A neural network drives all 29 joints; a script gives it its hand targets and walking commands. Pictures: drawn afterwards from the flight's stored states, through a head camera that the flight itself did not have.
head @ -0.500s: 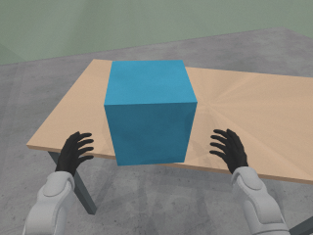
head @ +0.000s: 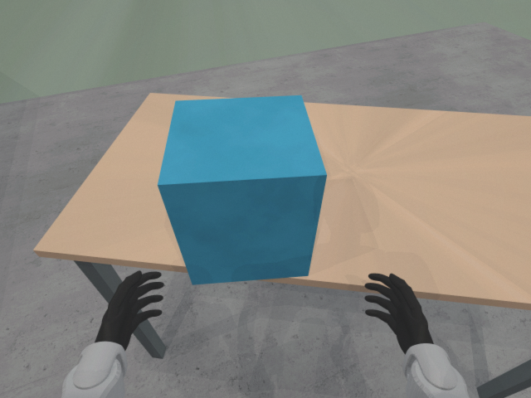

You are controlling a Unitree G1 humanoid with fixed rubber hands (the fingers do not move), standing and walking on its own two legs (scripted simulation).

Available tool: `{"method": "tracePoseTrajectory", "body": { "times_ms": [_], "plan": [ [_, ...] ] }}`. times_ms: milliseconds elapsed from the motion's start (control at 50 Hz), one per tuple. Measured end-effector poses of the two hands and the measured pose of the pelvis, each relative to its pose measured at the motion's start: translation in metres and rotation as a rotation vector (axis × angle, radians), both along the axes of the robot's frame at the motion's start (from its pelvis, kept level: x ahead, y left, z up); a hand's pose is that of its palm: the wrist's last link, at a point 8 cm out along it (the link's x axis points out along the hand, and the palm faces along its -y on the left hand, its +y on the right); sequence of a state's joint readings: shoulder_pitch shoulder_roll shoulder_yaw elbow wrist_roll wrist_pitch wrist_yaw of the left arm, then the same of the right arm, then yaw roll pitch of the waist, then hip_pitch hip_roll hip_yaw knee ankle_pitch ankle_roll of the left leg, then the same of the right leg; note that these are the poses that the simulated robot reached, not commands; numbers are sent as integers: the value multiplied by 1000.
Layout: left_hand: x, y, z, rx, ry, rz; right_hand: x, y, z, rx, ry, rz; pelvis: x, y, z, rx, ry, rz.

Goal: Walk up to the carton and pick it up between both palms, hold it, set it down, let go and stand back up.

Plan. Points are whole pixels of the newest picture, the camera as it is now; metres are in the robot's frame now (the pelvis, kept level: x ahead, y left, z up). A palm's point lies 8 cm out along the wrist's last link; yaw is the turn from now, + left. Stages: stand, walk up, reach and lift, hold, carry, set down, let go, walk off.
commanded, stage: set down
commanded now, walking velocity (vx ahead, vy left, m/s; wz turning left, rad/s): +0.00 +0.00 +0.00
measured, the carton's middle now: (245, 192) +0.43 +0.06 +0.08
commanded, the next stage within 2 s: let go in 0.46 s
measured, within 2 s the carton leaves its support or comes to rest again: neither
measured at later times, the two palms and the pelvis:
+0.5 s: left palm (113, 373) +0.17 +0.24 -0.04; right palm (417, 367) +0.19 -0.21 -0.04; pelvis +0.01 +0.01 +0.00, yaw +0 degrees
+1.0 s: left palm (123, 388) +0.16 +0.24 -0.08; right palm (418, 394) +0.16 -0.22 -0.08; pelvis +0.01 +0.01 +0.00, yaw +0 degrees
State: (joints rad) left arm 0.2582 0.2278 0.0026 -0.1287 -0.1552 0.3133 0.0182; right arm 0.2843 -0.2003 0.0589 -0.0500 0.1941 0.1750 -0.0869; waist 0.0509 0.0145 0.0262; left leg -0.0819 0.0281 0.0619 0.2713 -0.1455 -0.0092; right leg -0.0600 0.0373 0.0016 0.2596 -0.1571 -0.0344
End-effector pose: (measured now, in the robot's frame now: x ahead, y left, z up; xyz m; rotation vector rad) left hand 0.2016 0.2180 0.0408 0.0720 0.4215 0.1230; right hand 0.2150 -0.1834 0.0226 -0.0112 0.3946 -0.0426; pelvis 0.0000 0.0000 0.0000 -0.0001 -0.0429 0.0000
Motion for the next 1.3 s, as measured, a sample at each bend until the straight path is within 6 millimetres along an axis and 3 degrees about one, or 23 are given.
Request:
{"method": "tracePoseTrajectory", "body": {
  "times_ms": [600, 1040, 1120, 1300],
  "plan": [
    [-34, 25, -89, 52, 281, 32, -32, -29, -75, -137, 216, 5, 8, 9, -3, -5, -2, -5],
    [-41, 17, -118, 74, 398, 15, -53, -32, -109, -155, 315, 23, 10, 9, -5, -6, -18, -2],
    [-57, 25, -128, 122, 413, -17, -76, -40, -127, -193, 468, 28, 10, 7, -7, -9, 21, 23],
    [-131, 40, -161, 115, 636, 46, -154, -59, -156, -202, 760, -21, 10, 6, -11, -10, 56, 42]
  ]
}}
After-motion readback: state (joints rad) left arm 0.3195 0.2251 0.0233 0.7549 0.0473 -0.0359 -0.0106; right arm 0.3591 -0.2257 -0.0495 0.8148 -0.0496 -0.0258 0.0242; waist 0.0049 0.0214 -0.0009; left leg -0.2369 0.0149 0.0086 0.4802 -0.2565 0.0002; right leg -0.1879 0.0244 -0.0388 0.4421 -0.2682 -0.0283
